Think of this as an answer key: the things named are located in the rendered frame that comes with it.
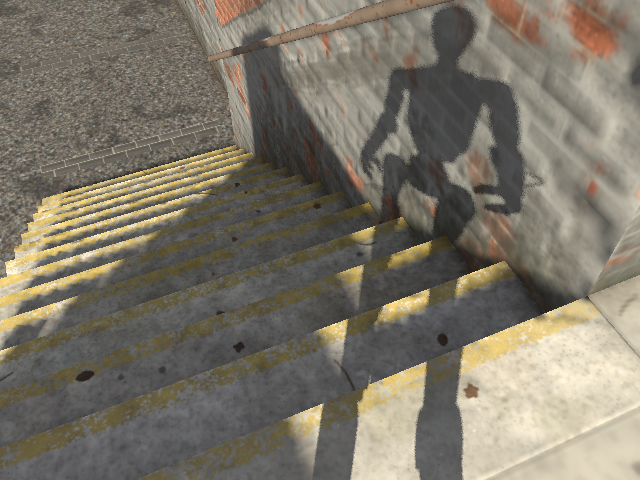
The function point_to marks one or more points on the stairs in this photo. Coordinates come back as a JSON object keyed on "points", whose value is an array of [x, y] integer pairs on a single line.
{"points": [[151, 317]]}

